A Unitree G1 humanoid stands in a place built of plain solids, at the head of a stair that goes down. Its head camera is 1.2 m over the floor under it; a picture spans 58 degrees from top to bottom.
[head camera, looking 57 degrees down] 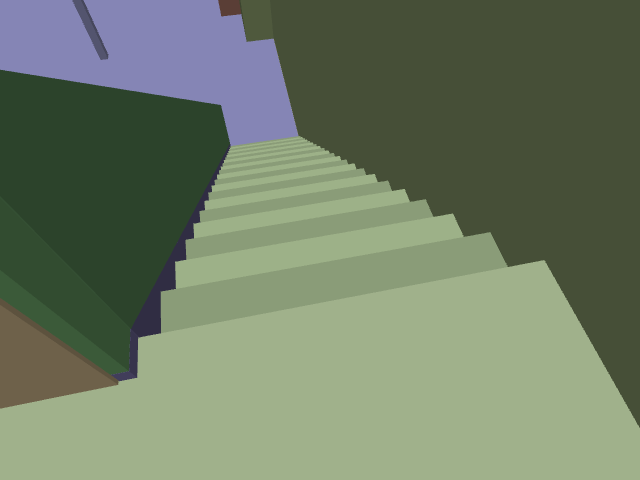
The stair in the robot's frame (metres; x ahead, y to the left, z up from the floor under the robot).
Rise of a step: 0.21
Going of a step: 0.25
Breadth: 1.27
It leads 12 degrees to the left of straight ahead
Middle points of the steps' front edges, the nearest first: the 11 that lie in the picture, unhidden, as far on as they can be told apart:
0.58 -0.10 0.00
0.82 -0.05 -0.21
1.07 0.00 -0.42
1.32 0.06 -0.63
1.57 0.11 -0.84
1.81 0.16 -1.05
2.06 0.21 -1.26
2.31 0.26 -1.47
2.56 0.31 -1.67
2.81 0.37 -1.88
3.05 0.42 -2.09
